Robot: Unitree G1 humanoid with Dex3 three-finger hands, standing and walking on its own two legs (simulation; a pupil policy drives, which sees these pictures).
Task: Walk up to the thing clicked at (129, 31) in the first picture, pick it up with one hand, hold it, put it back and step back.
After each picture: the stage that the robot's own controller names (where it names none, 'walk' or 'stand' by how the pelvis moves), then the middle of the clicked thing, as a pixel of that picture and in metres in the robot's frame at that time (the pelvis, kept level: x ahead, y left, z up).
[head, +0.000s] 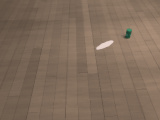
stand; (128, 33) +1.69 -0.51 -0.72
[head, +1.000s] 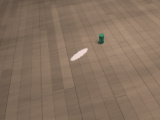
walk; (101, 38) +1.61 -0.01 -0.69
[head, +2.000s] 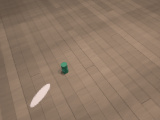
walk; (64, 68) +1.05 +0.34 -0.71
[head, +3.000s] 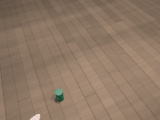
walk; (59, 95) +0.69 +0.30 -0.70
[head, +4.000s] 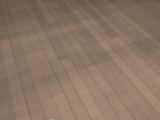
walk; out of the picture +0.46 +0.24 -0.71
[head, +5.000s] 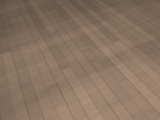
stand; out of the picture +0.39 +0.26 -0.72
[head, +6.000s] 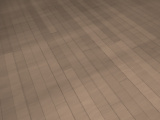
stand; out of the picture +0.39 +0.27 -0.73
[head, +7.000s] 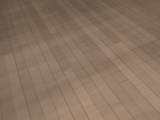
stand; out of the picture +0.39 +0.27 -0.73
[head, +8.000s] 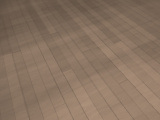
stand; out of the picture +0.37 +0.27 -0.73
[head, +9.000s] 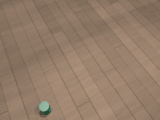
go down; (45, 108) +0.42 +0.26 -0.61
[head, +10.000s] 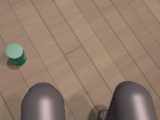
go down; (16, 55) +0.46 +0.30 -0.29
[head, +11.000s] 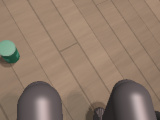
close in; (9, 52) +0.46 +0.30 -0.28
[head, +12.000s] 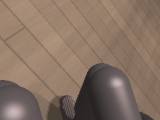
close in; out of the picture +0.44 +0.34 -0.22
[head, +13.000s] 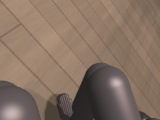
lift; out of the picture +0.43 +0.33 -0.23
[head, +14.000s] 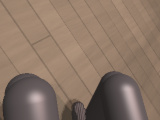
lift; out of the picture +0.36 +0.32 -0.19
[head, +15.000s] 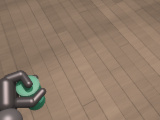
lift; (32, 93) +0.32 +0.20 -0.01
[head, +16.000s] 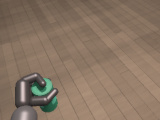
hold; (45, 95) +0.33 +0.17 +0.00
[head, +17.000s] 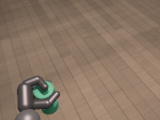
hold; (47, 98) +0.32 +0.17 -0.02
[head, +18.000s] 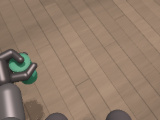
crouch; (24, 70) +0.41 +0.23 -0.08
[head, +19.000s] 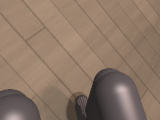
lower; out of the picture +0.46 +0.33 -0.19
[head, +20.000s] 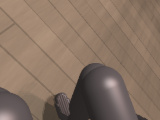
lower; out of the picture +0.43 +0.33 -0.23
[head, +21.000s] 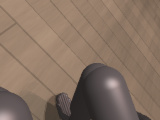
lower; out of the picture +0.43 +0.33 -0.23
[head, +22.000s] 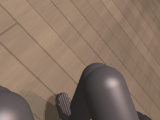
lower; out of the picture +0.43 +0.33 -0.23
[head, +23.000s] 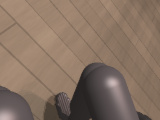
lower; out of the picture +0.43 +0.33 -0.23
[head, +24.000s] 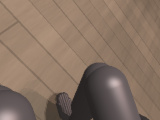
open; out of the picture +0.43 +0.32 -0.23
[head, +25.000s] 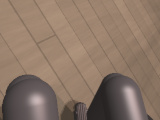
stand; out of the picture +0.43 +0.30 -0.25
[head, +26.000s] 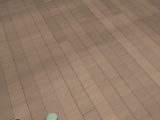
stand; out of the picture +0.40 +0.23 -0.61
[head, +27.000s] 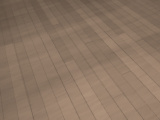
stand; out of the picture +0.39 +0.24 -0.67
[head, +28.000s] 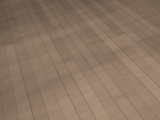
stand; out of the picture +0.38 +0.23 -0.67
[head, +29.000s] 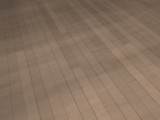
stand; out of the picture +0.41 +0.22 -0.72
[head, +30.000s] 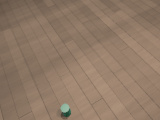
walk; (66, 110) +0.48 +0.21 -0.69
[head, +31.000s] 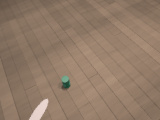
walk; (66, 82) +0.75 +0.24 -0.70
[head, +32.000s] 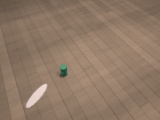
stand; (64, 70) +1.00 +0.27 -0.71
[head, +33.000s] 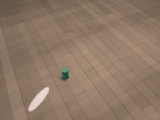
stand; (65, 73) +1.00 +0.26 -0.73
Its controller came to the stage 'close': yes
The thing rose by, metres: 0.71
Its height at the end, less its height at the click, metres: +0.00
